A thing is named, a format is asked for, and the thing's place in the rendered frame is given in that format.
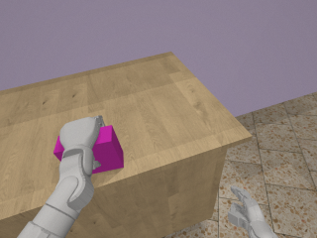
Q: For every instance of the left robot forearm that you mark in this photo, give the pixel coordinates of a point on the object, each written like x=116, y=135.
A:
x=73, y=191

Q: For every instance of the table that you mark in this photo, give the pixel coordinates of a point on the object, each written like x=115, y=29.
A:
x=173, y=131

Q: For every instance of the left robot hand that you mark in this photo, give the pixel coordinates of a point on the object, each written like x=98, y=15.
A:
x=82, y=132

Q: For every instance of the sponge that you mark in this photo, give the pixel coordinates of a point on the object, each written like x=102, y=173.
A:
x=106, y=150

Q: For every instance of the right robot forearm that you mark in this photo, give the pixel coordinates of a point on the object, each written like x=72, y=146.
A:
x=260, y=229

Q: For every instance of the right robot hand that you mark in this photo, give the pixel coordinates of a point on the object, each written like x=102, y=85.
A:
x=242, y=216

